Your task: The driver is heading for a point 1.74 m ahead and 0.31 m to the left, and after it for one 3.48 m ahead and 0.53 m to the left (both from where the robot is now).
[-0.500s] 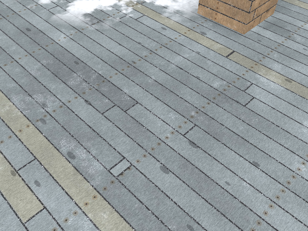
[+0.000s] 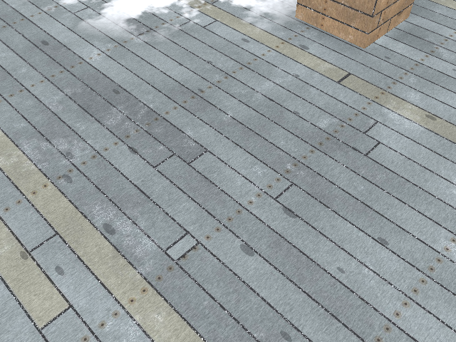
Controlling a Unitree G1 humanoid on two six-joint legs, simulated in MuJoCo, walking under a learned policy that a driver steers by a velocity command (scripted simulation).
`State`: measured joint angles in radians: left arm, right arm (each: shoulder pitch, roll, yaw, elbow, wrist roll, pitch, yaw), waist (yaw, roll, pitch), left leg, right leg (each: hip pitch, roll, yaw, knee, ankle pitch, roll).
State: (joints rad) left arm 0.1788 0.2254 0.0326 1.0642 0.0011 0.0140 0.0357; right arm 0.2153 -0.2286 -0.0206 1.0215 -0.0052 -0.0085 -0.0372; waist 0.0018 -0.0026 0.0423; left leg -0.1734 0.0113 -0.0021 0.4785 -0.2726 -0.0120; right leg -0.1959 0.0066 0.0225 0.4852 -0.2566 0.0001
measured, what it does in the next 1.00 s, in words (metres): walks ahead: right foot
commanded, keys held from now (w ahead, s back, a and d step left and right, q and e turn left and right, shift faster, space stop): no key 0.08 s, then w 0.92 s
